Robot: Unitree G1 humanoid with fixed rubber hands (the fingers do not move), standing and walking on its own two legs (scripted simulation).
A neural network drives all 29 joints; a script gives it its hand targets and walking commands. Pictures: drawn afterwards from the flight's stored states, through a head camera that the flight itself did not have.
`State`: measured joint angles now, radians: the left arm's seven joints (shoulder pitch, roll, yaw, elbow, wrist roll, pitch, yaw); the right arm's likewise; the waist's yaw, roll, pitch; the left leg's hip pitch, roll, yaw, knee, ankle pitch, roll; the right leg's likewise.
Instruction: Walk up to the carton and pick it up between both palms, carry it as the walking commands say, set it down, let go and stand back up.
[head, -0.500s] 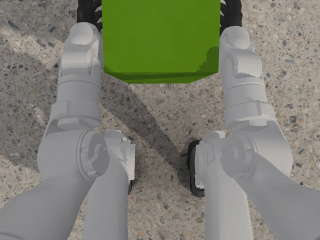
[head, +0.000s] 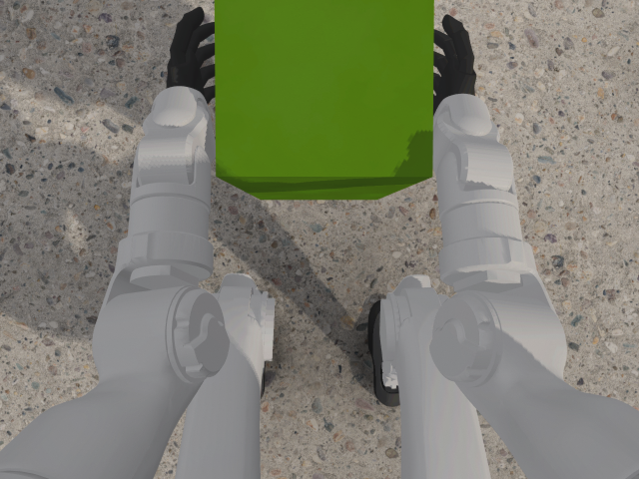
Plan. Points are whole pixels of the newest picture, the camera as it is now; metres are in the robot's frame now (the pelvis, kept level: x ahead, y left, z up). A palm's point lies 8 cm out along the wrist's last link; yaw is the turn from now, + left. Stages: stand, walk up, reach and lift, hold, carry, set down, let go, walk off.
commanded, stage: reach and lift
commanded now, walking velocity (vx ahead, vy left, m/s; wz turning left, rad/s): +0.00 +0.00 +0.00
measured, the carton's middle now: (320, 117) +0.51 +0.02 -0.15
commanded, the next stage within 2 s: none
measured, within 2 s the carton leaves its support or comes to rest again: neither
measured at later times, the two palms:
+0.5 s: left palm (168, 78) +0.49 +0.15 -0.01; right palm (489, 86) +0.49 -0.13 -0.01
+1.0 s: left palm (128, 57) +0.47 +0.15 +0.06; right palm (542, 71) +0.47 -0.13 +0.06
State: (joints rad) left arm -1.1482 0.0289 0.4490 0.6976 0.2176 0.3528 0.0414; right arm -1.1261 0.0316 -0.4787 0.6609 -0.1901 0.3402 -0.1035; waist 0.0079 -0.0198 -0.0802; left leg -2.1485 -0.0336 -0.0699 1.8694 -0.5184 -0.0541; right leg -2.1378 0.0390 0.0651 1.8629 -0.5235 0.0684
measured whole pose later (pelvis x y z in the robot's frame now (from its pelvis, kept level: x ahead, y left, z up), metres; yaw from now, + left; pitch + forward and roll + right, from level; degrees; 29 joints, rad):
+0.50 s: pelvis +0.00 +0.00 +0.05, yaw +1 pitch +44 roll -1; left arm -1.05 -0.02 0.48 0.66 0.26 0.39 0.02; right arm -1.04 0.07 -0.50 0.63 -0.24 0.38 -0.07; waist 0.00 -0.01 -0.16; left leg -1.98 -0.03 -0.07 1.71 -0.49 -0.05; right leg -1.97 0.03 0.06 1.70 -0.49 0.06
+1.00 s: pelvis +0.02 +0.00 +0.11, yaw +1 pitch +40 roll +0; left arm -0.91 -0.07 0.47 0.64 0.27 0.39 0.01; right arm -0.89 0.12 -0.49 0.60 -0.26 0.38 -0.05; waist 0.00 -0.01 -0.22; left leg -1.75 -0.03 -0.07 1.52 -0.47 -0.04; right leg -1.74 0.02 0.07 1.51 -0.48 0.05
